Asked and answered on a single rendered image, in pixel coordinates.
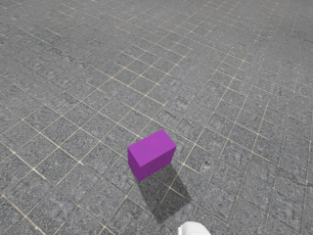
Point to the carton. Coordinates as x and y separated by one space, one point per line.
150 154

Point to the right robot thigh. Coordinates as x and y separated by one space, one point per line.
192 228

